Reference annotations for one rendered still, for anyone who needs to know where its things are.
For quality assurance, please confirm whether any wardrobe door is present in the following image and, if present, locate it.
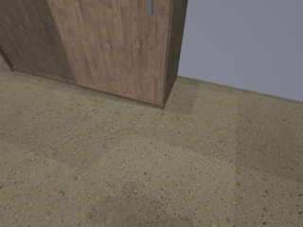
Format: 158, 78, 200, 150
0, 0, 76, 81
46, 0, 170, 106

